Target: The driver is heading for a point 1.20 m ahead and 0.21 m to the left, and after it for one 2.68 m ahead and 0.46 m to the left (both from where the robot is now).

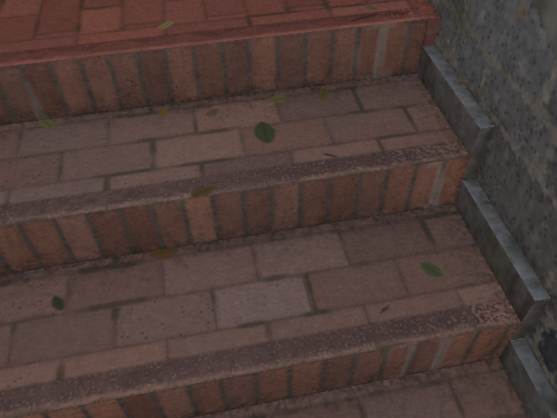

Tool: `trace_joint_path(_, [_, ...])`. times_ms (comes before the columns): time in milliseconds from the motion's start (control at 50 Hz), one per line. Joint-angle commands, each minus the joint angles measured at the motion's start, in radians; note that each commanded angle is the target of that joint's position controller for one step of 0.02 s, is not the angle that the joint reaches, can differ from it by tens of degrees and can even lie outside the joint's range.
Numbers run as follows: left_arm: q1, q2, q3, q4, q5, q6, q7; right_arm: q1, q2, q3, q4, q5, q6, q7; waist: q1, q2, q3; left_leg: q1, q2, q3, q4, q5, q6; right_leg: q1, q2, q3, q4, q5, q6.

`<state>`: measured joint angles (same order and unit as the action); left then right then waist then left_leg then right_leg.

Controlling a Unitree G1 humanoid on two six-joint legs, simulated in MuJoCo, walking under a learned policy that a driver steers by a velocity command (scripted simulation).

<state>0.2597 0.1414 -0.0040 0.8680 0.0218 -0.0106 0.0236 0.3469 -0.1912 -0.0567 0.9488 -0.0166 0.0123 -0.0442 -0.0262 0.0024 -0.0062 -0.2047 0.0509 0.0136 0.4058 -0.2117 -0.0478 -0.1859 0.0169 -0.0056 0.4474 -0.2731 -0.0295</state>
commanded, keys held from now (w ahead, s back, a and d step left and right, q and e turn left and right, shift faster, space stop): w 1.00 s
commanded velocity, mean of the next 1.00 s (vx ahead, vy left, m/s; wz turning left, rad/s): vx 0.40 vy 0.00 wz -0.01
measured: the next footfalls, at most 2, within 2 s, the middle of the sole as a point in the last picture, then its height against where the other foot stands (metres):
left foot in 0.44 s outside the picture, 0.15 m higher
right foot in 1.10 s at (193, 318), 0.15 m higher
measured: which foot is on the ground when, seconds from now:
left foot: down 0.00-0.02, up 0.04-0.42, down 0.44-1.00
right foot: down 0.00-0.44, up 0.46-1.00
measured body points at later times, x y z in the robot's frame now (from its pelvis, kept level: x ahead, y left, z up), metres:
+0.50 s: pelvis +0.16 +0.17 +0.01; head +0.16 +0.21 +0.46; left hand +0.12 +0.41 -0.15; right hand +0.34 -0.03 -0.06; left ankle +0.25 +0.28 -0.59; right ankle -0.02 -0.07 -0.63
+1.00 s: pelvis +0.37 +0.26 +0.15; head +0.38 +0.30 +0.60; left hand +0.59 +0.36 +0.05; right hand +0.21 +0.11 +0.02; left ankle +0.25 +0.28 -0.59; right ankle +0.55 +0.15 -0.32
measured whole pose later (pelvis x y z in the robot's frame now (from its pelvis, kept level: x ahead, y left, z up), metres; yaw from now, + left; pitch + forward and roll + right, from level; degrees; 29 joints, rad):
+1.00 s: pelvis +0.37 +0.26 +0.15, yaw +1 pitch +5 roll -4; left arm 0.02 0.05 -0.14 0.75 -0.03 -0.04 -0.05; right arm 0.63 -0.02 0.08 1.13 -0.02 -0.04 -0.05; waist -0.12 -0.02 -0.09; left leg -0.08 -0.03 0.08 0.36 -0.38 0.12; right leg -1.38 -0.05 -0.12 1.74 -0.05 -0.05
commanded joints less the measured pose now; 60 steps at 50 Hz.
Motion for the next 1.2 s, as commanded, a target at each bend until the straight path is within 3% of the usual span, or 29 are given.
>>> trace_joint_path(20, [0.046, 0.145, 0.044, -0.014, -0.016, 0.0, 0.012, 0.05, -0.062, -0.019, -0.003, 0.012, -0.001, -0.01, 0.014, -0.07, 0.0, -0.064, -0.037, 0.048, 0.059, -0.154, 0.059, 0.02, -0.121, 0.164, -0.15, -0.143, -0.08])
trace_joint_path(60, [0.131, 0.189, 0.068, 0.008, -0.027, 0.012, 0.028, 0.009, -0.051, -0.016, -0.018, 0.021, -0.017, -0.005, 0.055, -0.132, 0.06, -0.248, -0.041, 0.042, 0.254, -0.232, 0.081, 0.038, -0.245, 0.362, -0.25, -0.458, -0.168])
trace_joint_path(120, [0.197, 0.235, 0.094, 0.051, -0.012, 0.0, 0.047, -0.041, -0.056, -0.014, -0.036, 0.047, -0.053, 0.018, 0.083, -0.173, 0.107, -0.56, 0.013, -0.038, 0.872, -0.332, 0.075, 0.079, -0.407, 0.554, -0.311, -0.371, -0.292])
trace_joint_path(240, [0.339, 0.108, 0.049, 0.17, -0.014, -0.036, 0.021, -0.227, 0.079, 0.078, -0.205, 0.053, -0.109, 0.049, 0.09, -0.063, 0.093, -1.259, 0.077, -0.108, 1.742, -0.395, 0.068, 0.375, -0.386, 0.352, -0.29, -0.056, -0.231])
trace_joint_path(300, [0.301, 0.126, 0.035, 0.183, -0.025, -0.029, 0.027, -0.277, 0.109, 0.128, -0.315, 0.06, -0.089, 0.044, 0.056, -0.088, 0.16, -1.454, 0.124, -0.17, 1.848, -0.483, 0.064, 0.276, -0.425, 0.265, -0.317, -0.079, -0.164])
trace_joint_path(340, [0.145, 0.174, 0.033, 0.147, -0.038, -0.037, 0.044, -0.351, 0.072, 0.155, -0.441, 0.024, -0.083, 0.055, -0.032, -0.105, 0.173, -1.098, 0.183, -0.076, 1.341, -0.278, 0.065, -0.119, -0.298, 0.065, -0.456, -0.138, -0.094])
trace_joint_path(360, [0.068, 0.222, 0.046, 0.108, -0.054, -0.044, 0.042, -0.297, 0.075, 0.176, -0.453, -0.002, -0.079, 0.074, -0.097, -0.065, 0.09, -0.482, 0.155, 0.039, 1.008, -0.139, 0.093, -0.509, -0.242, -0.037, -0.606, -0.08, -0.098])
trace_joint_path(380, [0.124, 0.269, 0.064, 0.108, -0.062, -0.062, 0.029, -0.231, 0.011, 0.13, -0.402, 0.001, -0.086, 0.067, -0.088, -0.1, -0.006, -0.106, 0.032, 0.181, 1.061, -0.105, 0.083, -0.592, -0.216, -0.03, -0.596, 0.193, -0.131])
trace_joint_path(420, [0.125, 0.411, 0.091, 0.131, -0.041, -0.053, -0.008, 0.193, -0.154, 0.02, -0.261, 0.025, -0.077, 0.04, -0.299, -0.225, -0.251, 0.114, -0.101, 0.16, 0.962, -0.221, 0.116, -0.177, -0.209, -0.079, -0.142, 1.316, -0.061])
trace_joint_path(440, [0.122, 0.39, 0.093, 0.117, -0.079, -0.043, -0.012, 0.245, -0.213, -0.002, -0.24, 0.007, -0.064, 0.041, -0.312, -0.188, -0.221, 0.056, -0.113, 0.019, 0.606, -0.258, 0.131, -0.033, -0.188, -0.021, 0.149, 1.203, -0.009])
trace_joint_path(460, [0.159, 0.177, 0.045, 0.066, -0.037, -0.044, -0.017, 0.242, -0.379, -0.028, -0.196, -0.02, -0.04, 0.04, -0.171, 0.368, -0.185, 0.066, 0.136, -0.504, 0.273, -0.147, 0.209, -0.223, -0.04, 0.03, 0.575, 0.213, 0.053])
trace_joint_path(480, [0.27, 0.06, 0.042, 0.106, -0.018, -0.074, -0.052, 0.282, -0.345, -0.004, -0.163, -0.031, -0.032, 0.025, -0.106, 0.537, -0.31, 0.033, 0.252, -1.02, -0.193, -0.503, 0.259, -0.348, 0.111, 0.276, 1.065, -0.039, 0.034])
trace_joint_path(500, [0.267, -0.012, 0.033, 0.062, -0.045, -0.091, -0.071, 0.172, -0.258, 0.018, -0.172, -0.011, -0.051, 0.044, -0.038, 0.406, -0.228, -0.06, 0.293, -1.058, -0.272, -0.796, 0.226, -0.457, 0.11, 0.349, 1.322, 0.032, -0.004])
trace_joint_path(520, [0.128, -0.034, 0.014, -0.033, -0.042, -0.088, -0.074, 0.084, -0.173, 0.03, -0.127, 0.026, -0.055, 0.066, 0.013, 0.308, -0.053, -0.205, 0.272, -0.92, -0.23, -0.865, 0.177, -0.572, 0.058, 0.216, 1.369, 0.109, -0.049])
trace_joint_path(560, [0.008, 0.026, 0.006, -0.104, -0.03, -0.072, -0.061, -0.048, -0.012, 0.058, -0.064, -0.025, -0.071, 0.092, 0.069, 0.149, 0.038, -0.402, 0.207, -0.551, -0.021, -0.646, 0.128, -0.607, -0.03, 0.178, 1.385, 0.282, -0.118])
trace_joint_path(600, [0.048, 0.016, -0.009, -0.104, -0.043, -0.067, -0.069, 0.007, 0.079, 0.078, 0.009, -0.027, -0.085, 0.086, 0.086, 0.129, 0.029, -0.314, 0.177, -0.455, -0.013, -0.442, 0.117, -0.711, -0.014, 0.215, 1.51, 0.335, -0.153])
trace_joint_path(660, [0.039, -0.043, -0.044, -0.107, -0.041, -0.058, -0.062, 0.098, 0.081, 0.085, 0.079, -0.008, -0.09, 0.094, 0.086, 0.044, 0.053, -0.211, 0.156, -0.286, -0.014, -0.232, 0.072, -0.944, 0.023, 0.23, 1.593, 0.364, -0.17])
trace_joint_path(740, [-0.055, -0.01, -0.046, -0.117, -0.023, -0.04, -0.053, 0.087, 0.044, 0.099, 0.066, -0.028, -0.083, 0.078, 0.078, 0.016, 0.047, -0.281, 0.119, -0.107, -0.064, -0.147, 0.076, -1.029, 0.015, 0.12, 1.466, 0.453, -0.09])
trace_joint_path(900, [-0.48, -0.121, -0.121, -0.252, -0.055, -0.072, -0.06, 0.437, 0.052, 0.117, 0.193, -0.007, -0.062, 0.022, -0.116, 0.069, 0.095, 0.061, 0.158, -0.22, -0.133, -0.02, 0.08, -1.479, -0.016, -0.002, 1.481, 0.331, -0.046])
trace_joint_path(980, [-0.609, -0.106, -0.144, -0.323, -0.045, -0.069, -0.082, 0.482, 0.032, 0.112, 0.212, 0.006, -0.038, -0.028, -0.116, 0.045, 0.089, 0.156, 0.212, -0.234, -0.314, 0.321, 0.12, -1.354, -0.096, -0.179, 1.232, 0.162, -0.001])
trace_joint_path(1020, [-0.588, -0.076, -0.133, -0.33, -0.05, -0.084, -0.099, 0.413, 0.033, 0.12, 0.224, 0.026, -0.058, -0.021, -0.044, 0.092, 0.029, 0.14, 0.158, -0.052, -0.298, 0.98, 0.071, -0.985, -0.047, -0.281, 0.938, 0.104, -0.068])
trace_joint_path(1060, [-0.453, -0.026, -0.101, -0.297, -0.035, -0.098, -0.084, 0.445, -0.037, 0.111, 0.24, -0.013, -0.088, -0.004, 0.057, 0.205, -0.19, 0.092, 0.159, 0.005, -0.109, 2.029, 0.098, -0.425, 0.116, -0.353, 0.88, 0.02, -0.134])
trace_joint_path(1080, [-0.293, 0.049, -0.068, -0.255, -0.05, -0.086, -0.072, 0.389, -0.176, 0.077, 0.221, -0.006, -0.093, -0.011, 0.169, 0.358, -0.191, 0.233, 0.234, -0.065, -0.022, 2.145, 0.139, -0.377, 0.097, -0.24, 0.69, -0.104, -0.156])
trace_joint_path(1100, [-0.135, 0.122, -0.029, -0.197, -0.044, -0.077, -0.077, 0.257, -0.193, 0.065, 0.176, -0.005, -0.086, -0.02, 0.268, 0.365, -0.217, 0.277, 0.234, -0.067, 0.165, 2.176, 0.127, -0.274, 0.066, -0.138, 0.549, -0.127, -0.186])
trace_joint_path(1120, [0.067, 0.197, 0.007, -0.107, -0.021, -0.07, -0.088, 0.156, -0.196, 0.057, 0.126, -0.012, -0.093, -0.019, 0.346, 0.334, -0.307, 0.18, 0.179, -0.073, 0.358, 1.953, 0.149, -0.03, 0.012, 0.04, 0.45, -0.074, -0.23])
trace_joint_path(1140, [0.26, 0.25, 0.038, -0.033, 0.025, -0.051, -0.073, 0.193, -0.04, 0.071, 0.104, -0.013, -0.12, 0.01, 0.309, -0.1, -0.45, -0.305, -0.031, -0.142, 0.832, 0.93, 0.116, 0.41, -0.269, 0.607, 0.191, -0.111, -0.441])
trace_joint_path(1160, [0.278, 0.221, 0.033, 0.031, 0.056, -0.024, -0.028, 0.113, -0.013, 0.066, 0.079, -0.014, -0.164, 0.068, 0.275, -0.242, -0.447, -0.419, -0.217, -0.313, 1.32, 0.093, 0.118, 0.33, -0.353, 1.01, -0.167, -0.054, -0.471])
trace_joint_path(1180, [0.188, 0.059, -0.005, 0.076, 0.025, -0.029, -0.016, 0.043, 0.012, 0.057, -0.005, 0.026, -0.173, 0.11, 0.172, -0.153, -0.174, -0.639, -0.181, -0.368, 1.589, 0.006, 0.155, 0.114, -0.35, 0.892, -0.195, -0.238, -0.396])
trace_joint_path(1200, [0.107, -0.031, -0.033, 0.107, 0.007, -0.037, -0.023, -0.108, 0.063, 0.084, -0.122, 0.019, -0.161, 0.12, 0.103, -0.068, -0.036, -0.794, -0.162, -0.315, 1.808, -0.039, 0.189, -0.03, -0.34, 0.744, -0.158, -0.259, -0.328])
